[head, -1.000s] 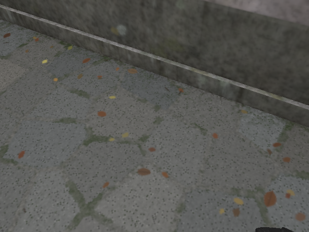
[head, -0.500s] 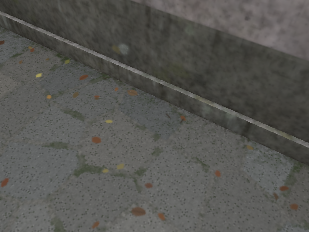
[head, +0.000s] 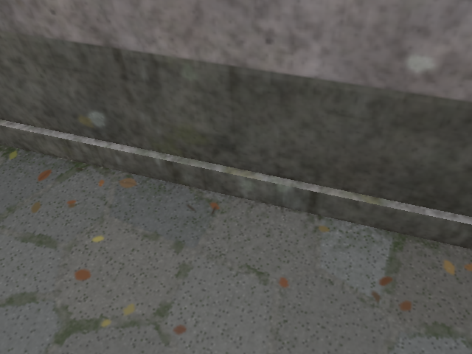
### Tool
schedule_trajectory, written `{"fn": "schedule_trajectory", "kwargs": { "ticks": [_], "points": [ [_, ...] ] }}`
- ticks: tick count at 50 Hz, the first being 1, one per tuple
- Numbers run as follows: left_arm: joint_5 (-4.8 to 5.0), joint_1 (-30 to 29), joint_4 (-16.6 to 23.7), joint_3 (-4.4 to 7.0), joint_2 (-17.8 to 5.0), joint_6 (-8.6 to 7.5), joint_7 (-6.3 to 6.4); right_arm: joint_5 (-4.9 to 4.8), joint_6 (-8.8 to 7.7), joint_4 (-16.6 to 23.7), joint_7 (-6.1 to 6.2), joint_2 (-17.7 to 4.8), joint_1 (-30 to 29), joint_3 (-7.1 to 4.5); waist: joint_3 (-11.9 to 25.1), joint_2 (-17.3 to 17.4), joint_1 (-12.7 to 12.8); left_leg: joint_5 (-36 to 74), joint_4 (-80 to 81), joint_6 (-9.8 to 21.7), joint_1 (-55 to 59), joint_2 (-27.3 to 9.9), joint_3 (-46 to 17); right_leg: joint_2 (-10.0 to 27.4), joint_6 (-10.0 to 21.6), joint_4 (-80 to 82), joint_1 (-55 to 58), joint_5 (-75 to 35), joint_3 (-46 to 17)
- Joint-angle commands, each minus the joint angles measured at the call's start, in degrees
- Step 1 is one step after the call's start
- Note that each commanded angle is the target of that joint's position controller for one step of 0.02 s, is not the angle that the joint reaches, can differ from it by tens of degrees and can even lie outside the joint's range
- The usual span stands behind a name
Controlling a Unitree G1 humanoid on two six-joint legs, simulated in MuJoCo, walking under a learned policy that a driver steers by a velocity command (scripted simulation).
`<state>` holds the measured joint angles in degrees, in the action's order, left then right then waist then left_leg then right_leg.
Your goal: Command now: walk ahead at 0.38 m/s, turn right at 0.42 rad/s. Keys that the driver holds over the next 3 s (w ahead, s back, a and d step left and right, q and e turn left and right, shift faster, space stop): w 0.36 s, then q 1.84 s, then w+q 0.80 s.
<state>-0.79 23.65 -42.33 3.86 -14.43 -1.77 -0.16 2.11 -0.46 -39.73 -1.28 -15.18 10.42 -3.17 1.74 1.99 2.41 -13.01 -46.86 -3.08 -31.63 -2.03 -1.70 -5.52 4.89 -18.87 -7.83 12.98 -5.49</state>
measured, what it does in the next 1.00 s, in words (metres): walks ahead: left foot, then right foot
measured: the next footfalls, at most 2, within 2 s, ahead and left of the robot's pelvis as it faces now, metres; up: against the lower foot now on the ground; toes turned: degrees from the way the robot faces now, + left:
left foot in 0.18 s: +0.20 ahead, +0.13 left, +0.00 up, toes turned -3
right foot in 0.60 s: +0.46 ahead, -0.07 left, +0.00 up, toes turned +1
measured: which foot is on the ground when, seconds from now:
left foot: up 0.00-0.16, down 0.18-0.60, up 0.62-1.00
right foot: down 0.00-0.20, up 0.22-0.58, down 0.60-1.00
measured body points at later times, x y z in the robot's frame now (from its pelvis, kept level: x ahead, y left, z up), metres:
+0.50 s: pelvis +0.24 +0.03 +0.00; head +0.26 +0.05 +0.45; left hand +0.44 +0.26 -0.10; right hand +0.21 -0.22 -0.13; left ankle +0.16 +0.13 -0.75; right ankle +0.37 -0.09 -0.71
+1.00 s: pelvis +0.34 +0.01 -0.01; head +0.37 +0.03 +0.44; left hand +0.36 +0.30 -0.14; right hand +0.53 -0.22 -0.13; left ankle +0.33 +0.14 -0.72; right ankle +0.42 -0.08 -0.75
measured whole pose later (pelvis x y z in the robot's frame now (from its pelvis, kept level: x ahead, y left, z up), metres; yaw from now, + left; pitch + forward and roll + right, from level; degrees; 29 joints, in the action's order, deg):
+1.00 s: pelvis +0.34 +0.01 -0.01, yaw +14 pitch +0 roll -1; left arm -1.0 13.1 -47.5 2.6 -15.2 -1.6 1.4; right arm 1.6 3.5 -47.0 -3.0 -16.0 7.8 -2.8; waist -4.1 0.0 0.3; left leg -22.3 -45.9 0.6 -22.9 -2.3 0.7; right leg 3.5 2.4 -25.5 -16.1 8.8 13.0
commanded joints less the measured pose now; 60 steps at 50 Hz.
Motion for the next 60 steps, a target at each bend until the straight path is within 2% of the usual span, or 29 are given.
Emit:
{"fn": "schedule_trajectory", "kwargs": {
  "ticks": [1, 5, 8, 9, 10, 11, 12, 13, 16, 21, 26, 29, 30, 31, 32, 33, 35, 39, 42, 47, 48, 51, 52, 53, 54, 55, 56, 57, 60],
  "points": [
    [-0.39, 1.6, 2.3, 2.34, -9.2, -1.45, -0.25, -0.19, -1.36, 5.8, 0.15, -2.2, -9.1, 0.13, -3.7, -6.9, 2.3, 2.4, 7.6, -0.4, -5.2, 0.4, 1.3, 14.2, 9.5, 7.3, 3.3, 1.6, -14.4],
    [-0.02, 1.6, 1.5, 2.59, -10.1, -2.16, -0.1, -0.47, -2.35, 5.6, -0.3, -4.1, -7.7, 0.09, -4.7, -8.9, 2.0, 1.3, 12.7, 2.5, 2.6, 0.7, 2.3, 15.4, 7.9, 5.7, -0.2, 1.3, -15.3],
    [0.18, -0.1, 1.4, 1.99, -9.8, -2.23, -0.1, 0.49, -3.64, 3.7, -0.01, -5.2, 0.2, -0.73, -1.9, -5.3, -2.6, 0.6, 20.2, 5.1, 19.2, 2.9, 3.7, 12.7, 5.2, -3.8, -4.4, -8.5, -12.7],
    [0.08, -1.4, 2.0, 1.23, -7.5, -3.08, -0.34, 1.35, -4.49, 2.6, 1.25, -7.9, 7.4, -1.52, 3.1, -0.1, -6.5, -5.1, 22.3, 7.5, 29.8, -2.8, -3.3, 9.0, 3.4, -16.2, -9.0, -12.5, -8.3],
    [1.09, -1.5, 3.5, 0.3, -4.6, -3.3, -0.37, 2.2, -4.7, 2.5, 2.04, -12.8, 14.0, -2.77, 8.8, 10.7, -9.6, -23.6, 29.9, 12.4, 42.0, -15.0, -24.9, 1.3, 0.5, -34.4, -21.4, -1.2, -0.4],
    [0.02, -1.5, 3.8, 0.61, -6.8, -3.22, -0.14, 1.41, -4.58, 1.5, 1.89, -14.1, 15.1, -3.12, 6.5, 14.7, -8.2, -31.7, 38.0, 16.2, 40.8, -21.8, -43.0, -1.7, 0.6, -41.9, -31.5, 16.0, 2.1],
    [-1.08, -3.9, 3.1, 0.81, -8.1, -2.74, -0.49, 0.48, -4.26, 1.4, 1.61, -10.1, 12.0, -2.24, 1.0, 6.4, -6.5, -33.3, 36.7, 16.5, 36.6, -20.2, -38.4, 2.4, 1.3, -46.1, -34.0, 12.5, 0.0],
    [-1.33, -7.2, 3.3, 0.52, -7.1, -2.8, -1.37, -0.33, -4.14, 1.6, 1.29, -7.5, 9.8, -1.6, -2.5, 2.7, -6.1, -26.9, 36.4, 15.9, 32.6, -16.9, -30.2, 4.9, 0.9, -45.2, -34.4, 8.3, 0.9],
    [-1.95, -8.3, 2.6, 0.01, -5.3, -1.73, -2.48, -1.2, -5.07, -1.5, 1.22, -3.1, 9.8, -0.1, -3.2, 4.1, -4.1, -3.8, 38.5, 12.5, 30.0, -10.3, -15.6, 7.8, -1.6, -41.5, -32.0, 0.9, 2.8],
    [-1.91, -14.1, 5.5, -1.05, -2.5, -0.79, -1.73, -1.95, -6.82, -6.2, 0.72, -3.6, 11.5, 0.3, -3.6, 1.8, -1.2, 38.9, 34.7, 13.7, 25.5, -7.4, -5.4, 7.0, -5.7, -31.5, -28.0, -4.2, 7.0],
    [-0.37, -17.8, 5.2, -1.25, -3.6, -1.87, -0.45, -2.25, -6.15, -8.7, 1.0, -7.6, 11.1, -1.3, -2.6, 5.5, -2.7, 39.5, 31.1, 11.6, 24.1, -6.1, -5.1, 4.7, -4.1, -13.9, -13.6, -13.4, 6.5],
    [-1.44, -9.8, 2.4, -0.14, -6.1, -3.57, 0.51, -2.92, -4.96, -9.3, 1.17, -8.6, 9.1, -2.07, -0.4, 2.5, 0.4, 39.4, 19.4, 7.7, 25.7, -3.2, -6.5, 4.2, -2.6, -6.0, -5.0, -17.8, 6.0],
    [-2.9, -6.9, 1.7, 0.18, -8.3, -4.13, 1.41, -3.54, -5.04, -8.6, 1.33, -8.1, 9.3, -2.26, 3.9, -0.1, 0.8, 32.5, 12.3, 6.3, 21.6, -0.2, -6.0, 8.5, -1.8, -7.1, 4.3, -27.1, 2.7],
    [-4.13, -2.9, 2.1, 1.17, -13.2, -4.05, 2.19, -4.64, -4.45, -7.1, 1.82, -3.5, 13.7, -1.22, 11.6, -10.3, 0.3, 2.2, -3.8, 4.8, 9.9, 5.4, -2.5, 24.2, 3.3, -12.1, 19.3, -53.6, -8.6],
    [-1.75, -2.4, 2.3, 1.82, -14.2, -2.77, 2.25, -4.12, -2.82, -7.9, 2.55, -3.4, 16.7, -0.96, 19.8, -16.7, 1.2, -25.2, -18.3, 5.1, 4.1, 9.4, 0.1, 33.7, 10.8, -8.9, 22.1, -59.8, -19.6],
    [-0.15, -3.9, 1.3, 0.7, -10.6, -2.01, 2.43, -1.76, -1.53, -8.8, 2.25, -6.2, 14.3, -1.61, 16.5, -9.6, -0.8, -22.8, -20.9, 5.8, 2.8, 6.4, -2.4, 30.5, 10.6, -5.0, 16.3, -45.7, -17.6],
    [0.42, -12.4, 1.3, -1.2, -5.0, -1.48, 3.48, -1.06, -0.63, -9.3, 1.66, -4.7, 10.4, -1.23, 4.8, -7.6, -4.2, -15.8, -17.4, 4.7, 3.9, 2.5, -1.9, 24.1, 6.3, 1.6, 2.6, -26.2, -8.0],
    [1.15, -11.9, -1.0, -1.15, -5.7, -1.48, 3.27, 0.54, 0.98, -9.9, 0.74, -3.4, 10.1, -0.64, 4.5, -9.0, -5.7, -12.5, -18.3, 2.7, 6.7, 2.2, 0.1, 21.7, 7.6, 2.1, -2.0, -33.6, 2.1],
    [1.1, -11.4, -1.3, -0.55, -6.6, -1.6, 3.27, 1.25, 2.52, -7.5, 0.31, -4.3, 3.8, -0.71, 3.1, -8.1, -4.5, -9.8, -13.8, 2.7, 5.8, -0.1, 0.3, 23.9, 8.5, 5.0, -3.8, -21.6, 3.5],
    [0.05, -12.3, -1.7, 0.62, -9.0, -0.98, 2.25, 0.26, 3.98, -5.3, -1.53, -5.0, 0.8, -0.55, 0.4, -9.8, -4.1, -8.4, -1.9, 3.2, 12.2, -0.6, 2.4, 23.1, 5.7, 5.2, -8.5, -5.9, 7.7],
    [-0.59, -12.2, -1.6, 0.76, -9.4, -0.61, 1.53, -0.98, 3.88, -5.1, -1.91, -5.4, 0.3, -0.66, 1.3, -10.6, -3.4, -8.4, 0.1, 3.6, 14.5, -0.2, 2.8, 22.6, 5.2, 3.5, -8.4, -6.0, 8.8],
    [0.04, -11.0, -2.2, 1.53, -10.8, 0.43, 0.9, -1.06, 3.44, -4.5, -1.96, -5.6, 1.4, -0.63, 1.4, -10.1, -3.5, -8.6, 10.2, 5.2, 19.0, 1.2, 5.0, 23.3, 3.3, -1.6, -7.3, -8.6, 10.2],
    [0.42, -10.5, -2.9, 1.76, -10.9, 0.78, 0.78, -0.9, 3.18, -5.2, -1.76, -5.9, 3.3, -0.71, 0.9, -8.6, -4.3, -4.9, 16.9, 5.9, 22.5, 2.1, 5.3, 22.5, 1.3, -5.1, -8.6, -8.9, 11.9],
    [0.28, -7.8, -3.9, 1.86, -9.9, 1.31, 0.44, -0.31, 2.75, -5.8, -1.4, -7.8, 4.5, -1.12, -0.9, -2.3, -4.4, -2.7, 26.0, 6.7, 24.8, 0.8, 0.2, 20.1, -1.9, -12.4, -11.1, -4.2, 14.8],
    [-0.13, -6.5, -1.5, 0.74, -4.9, 2.01, -0.02, -0.14, 2.7, -3.9, -0.4, -14.9, 3.2, -2.35, -2.8, 15.9, -3.3, 2.6, 35.2, 11.3, 26.6, -14.7, -22.5, 11.8, -6.9, -25.4, -23.4, 15.2, 19.3],
    [0.0, -13.4, 1.6, 0.6, -5.6, 2.62, 2.05, 0.52, 2.12, -5.0, 0.64, -19.4, 6.0, -3.89, -5.3, 15.6, -6.3, 14.7, 34.3, 18.7, 19.4, -20.0, -28.5, 6.9, -7.8, -33.3, -24.7, 21.3, 10.0],
    [0.63, -14.1, 1.7, 0.51, -6.4, 3.11, 2.6, 0.22, 1.88, -5.6, 1.37, -16.7, 5.1, -3.62, -5.0, 9.7, -4.5, 15.7, 32.5, 18.2, 20.4, -16.1, -22.3, 8.1, -7.5, -36.9, -24.0, 16.6, 5.8],
    [1.39, -13.4, 1.0, 0.59, -6.8, 2.97, 2.47, -0.52, 2.03, -4.9, 1.91, -13.9, 1.5, -2.9, -5.2, 8.5, -2.6, 15.5, 31.7, 16.8, 20.2, -12.4, -18.4, 7.6, -7.2, -37.7, -23.9, 12.6, 5.0],
    [-0.08, -11.4, -0.3, 0.82, -8.0, 2.76, 1.56, -1.42, 1.66, -2.8, 1.45, -9.7, -2.6, -1.68, 0.1, 7.1, -1.3, 28.7, 27.7, 15.6, 26.5, -7.8, -13.8, 6.4, -7.3, -40.2, -23.9, 7.7, 5.1]
  ]
}}
Over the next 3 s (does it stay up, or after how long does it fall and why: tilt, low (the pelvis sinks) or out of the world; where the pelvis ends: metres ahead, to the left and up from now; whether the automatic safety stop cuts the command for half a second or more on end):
stays up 0.38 0.32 -0.02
